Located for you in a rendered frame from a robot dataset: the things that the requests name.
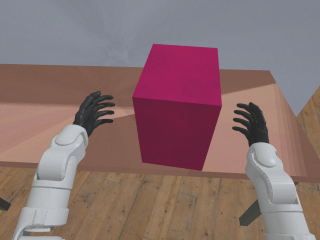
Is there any carton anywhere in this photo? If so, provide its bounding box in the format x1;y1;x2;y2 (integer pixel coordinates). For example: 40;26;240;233
132;44;222;171

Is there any robot right forearm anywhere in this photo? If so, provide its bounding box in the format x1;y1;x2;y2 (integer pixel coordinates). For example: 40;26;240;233
245;142;316;240

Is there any left robot hand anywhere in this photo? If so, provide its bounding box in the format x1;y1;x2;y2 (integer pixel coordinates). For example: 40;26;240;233
73;91;115;137

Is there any robot left forearm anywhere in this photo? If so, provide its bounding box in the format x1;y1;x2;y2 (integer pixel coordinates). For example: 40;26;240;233
12;124;89;240

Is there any right robot hand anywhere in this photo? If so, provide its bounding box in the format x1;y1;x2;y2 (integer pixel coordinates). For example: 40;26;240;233
232;102;270;147

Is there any table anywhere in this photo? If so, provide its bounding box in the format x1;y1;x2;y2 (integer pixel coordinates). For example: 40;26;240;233
0;64;320;226

